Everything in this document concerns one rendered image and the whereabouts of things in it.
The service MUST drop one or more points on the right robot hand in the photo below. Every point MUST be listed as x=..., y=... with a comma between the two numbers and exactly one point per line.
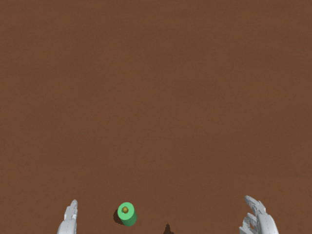
x=262, y=222

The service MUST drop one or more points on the left robot hand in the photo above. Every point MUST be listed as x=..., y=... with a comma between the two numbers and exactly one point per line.
x=69, y=225

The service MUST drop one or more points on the bottle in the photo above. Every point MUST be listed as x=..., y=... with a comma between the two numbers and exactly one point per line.
x=127, y=214

